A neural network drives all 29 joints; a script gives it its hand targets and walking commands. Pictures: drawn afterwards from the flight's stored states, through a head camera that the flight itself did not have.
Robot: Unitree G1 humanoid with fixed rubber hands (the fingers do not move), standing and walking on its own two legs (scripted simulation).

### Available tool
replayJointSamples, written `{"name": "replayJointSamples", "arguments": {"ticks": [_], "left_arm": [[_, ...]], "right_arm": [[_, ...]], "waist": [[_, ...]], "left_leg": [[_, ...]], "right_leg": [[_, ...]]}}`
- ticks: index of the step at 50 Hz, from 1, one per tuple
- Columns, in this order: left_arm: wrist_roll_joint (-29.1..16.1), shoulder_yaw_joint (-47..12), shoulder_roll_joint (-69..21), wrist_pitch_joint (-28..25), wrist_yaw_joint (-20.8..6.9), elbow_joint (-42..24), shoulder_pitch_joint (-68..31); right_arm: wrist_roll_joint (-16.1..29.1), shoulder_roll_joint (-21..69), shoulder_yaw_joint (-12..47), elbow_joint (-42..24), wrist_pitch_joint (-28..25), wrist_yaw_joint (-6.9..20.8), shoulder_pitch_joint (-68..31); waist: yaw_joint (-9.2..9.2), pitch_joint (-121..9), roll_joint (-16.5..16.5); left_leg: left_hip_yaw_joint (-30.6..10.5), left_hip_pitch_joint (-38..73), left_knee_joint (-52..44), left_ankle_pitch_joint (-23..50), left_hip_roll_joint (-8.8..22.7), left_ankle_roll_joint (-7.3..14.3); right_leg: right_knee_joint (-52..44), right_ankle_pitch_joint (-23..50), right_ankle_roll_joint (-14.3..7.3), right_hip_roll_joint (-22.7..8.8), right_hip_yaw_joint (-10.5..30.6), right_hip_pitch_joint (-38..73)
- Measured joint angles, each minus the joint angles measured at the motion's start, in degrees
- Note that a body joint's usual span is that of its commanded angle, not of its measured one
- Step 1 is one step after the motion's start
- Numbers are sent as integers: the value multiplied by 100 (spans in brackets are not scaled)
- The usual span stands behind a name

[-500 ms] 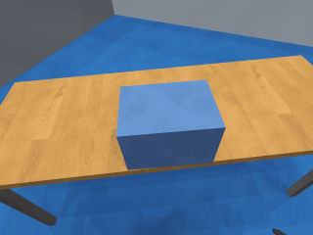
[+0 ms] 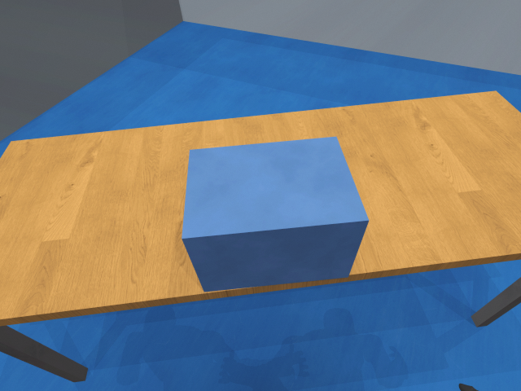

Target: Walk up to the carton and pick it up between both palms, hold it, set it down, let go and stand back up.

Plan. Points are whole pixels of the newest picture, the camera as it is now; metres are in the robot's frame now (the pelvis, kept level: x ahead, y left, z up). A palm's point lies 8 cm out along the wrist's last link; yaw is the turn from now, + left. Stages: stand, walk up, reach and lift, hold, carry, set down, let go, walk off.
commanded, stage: stand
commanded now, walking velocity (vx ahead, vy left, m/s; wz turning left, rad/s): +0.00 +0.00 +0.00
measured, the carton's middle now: (270, 214) +0.43 +0.01 -0.03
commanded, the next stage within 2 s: none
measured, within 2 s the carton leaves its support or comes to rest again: neither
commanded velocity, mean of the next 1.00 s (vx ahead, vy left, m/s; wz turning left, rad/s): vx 0.00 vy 0.00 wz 0.00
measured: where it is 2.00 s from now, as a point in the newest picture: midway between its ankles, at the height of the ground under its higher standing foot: outside the picture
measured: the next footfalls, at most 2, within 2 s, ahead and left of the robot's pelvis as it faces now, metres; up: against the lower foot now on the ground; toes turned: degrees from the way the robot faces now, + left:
none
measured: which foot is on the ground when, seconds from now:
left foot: down 0.00-1.00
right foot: down 0.00-1.00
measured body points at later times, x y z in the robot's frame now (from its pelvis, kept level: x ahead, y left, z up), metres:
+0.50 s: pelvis +0.03 -0.01 +0.00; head +0.03 -0.01 +0.45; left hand +0.11 +0.30 -0.12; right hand +0.11 -0.30 -0.12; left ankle +0.07 +0.11 -0.74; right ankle -0.01 -0.14 -0.74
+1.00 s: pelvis +0.04 -0.01 +0.00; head +0.04 -0.02 +0.45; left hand +0.10 +0.30 -0.12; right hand +0.13 -0.31 -0.12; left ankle +0.07 +0.11 -0.74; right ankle -0.01 -0.14 -0.74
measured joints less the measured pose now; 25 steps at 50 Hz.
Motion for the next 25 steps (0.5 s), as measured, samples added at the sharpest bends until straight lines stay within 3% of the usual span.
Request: {"name": "replayJointSamples", "arguments": {"ticks": [25], "left_arm": [[-41, 69, 27, 29, 55, 278, -211]], "right_arm": [[10, 104, 48, 219, -21, -92, -149]], "waist": [[26, 30, -9]], "left_leg": [[-80, 261, -75, -204, -19, -52]], "right_leg": [[-235, -153, -29, -15, -81, 369]]}}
